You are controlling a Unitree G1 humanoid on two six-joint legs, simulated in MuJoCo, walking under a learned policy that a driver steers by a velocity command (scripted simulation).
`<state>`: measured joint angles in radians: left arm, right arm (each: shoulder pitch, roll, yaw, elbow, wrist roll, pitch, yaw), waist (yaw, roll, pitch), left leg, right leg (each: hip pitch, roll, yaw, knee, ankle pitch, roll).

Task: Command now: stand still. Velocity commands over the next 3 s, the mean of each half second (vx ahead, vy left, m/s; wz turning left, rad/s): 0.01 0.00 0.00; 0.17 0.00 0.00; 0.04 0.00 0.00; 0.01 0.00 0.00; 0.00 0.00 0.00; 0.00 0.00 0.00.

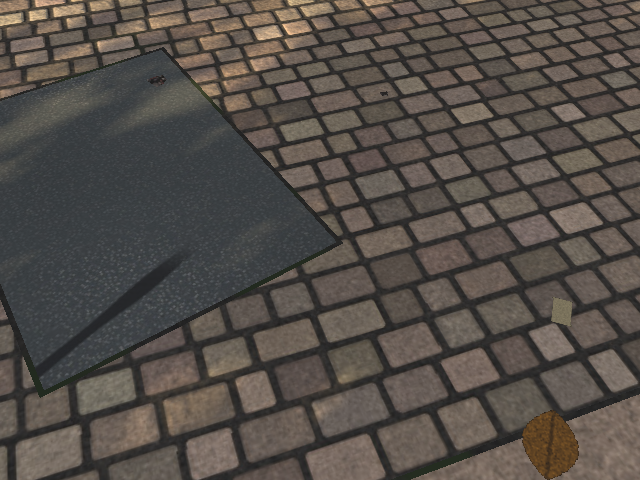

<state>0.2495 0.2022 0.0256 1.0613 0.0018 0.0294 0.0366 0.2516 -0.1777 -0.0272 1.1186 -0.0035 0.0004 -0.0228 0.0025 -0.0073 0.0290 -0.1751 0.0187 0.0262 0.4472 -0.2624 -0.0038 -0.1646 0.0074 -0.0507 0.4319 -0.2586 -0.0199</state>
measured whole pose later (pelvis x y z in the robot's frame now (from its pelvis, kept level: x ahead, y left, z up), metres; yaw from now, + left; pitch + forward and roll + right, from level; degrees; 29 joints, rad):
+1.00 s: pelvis +0.07 -0.03 +0.00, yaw +0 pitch +2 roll +1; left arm 0.43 0.13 0.00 1.11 0.02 -0.03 0.03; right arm 0.25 -0.19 -0.06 1.04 0.04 -0.02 -0.01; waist 0.04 0.02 -0.01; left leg -0.66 0.01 0.02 1.68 -0.54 0.00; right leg -0.10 0.02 -0.08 0.40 -0.32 -0.05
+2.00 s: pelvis +0.19 -0.06 +0.07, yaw -1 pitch +0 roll -1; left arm 0.34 0.11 0.02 0.98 0.02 0.03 0.00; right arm 0.19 -0.23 -0.06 0.93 0.01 0.04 -0.07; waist -0.03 0.08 0.00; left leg -0.65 -0.02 0.00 1.39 -0.57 -0.01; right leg -0.28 -0.02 -0.04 0.60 -0.78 0.20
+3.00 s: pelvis +0.02 -0.10 -0.01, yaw +0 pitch -1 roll +0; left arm 0.30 0.18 0.03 0.95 0.01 0.01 0.04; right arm 0.27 -0.16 -0.05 0.96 -0.01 0.01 -0.04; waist 0.03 -0.01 0.03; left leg -0.21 0.02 -0.04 0.52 -0.29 -0.02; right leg -0.19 -0.02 -0.06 0.50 -0.29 0.01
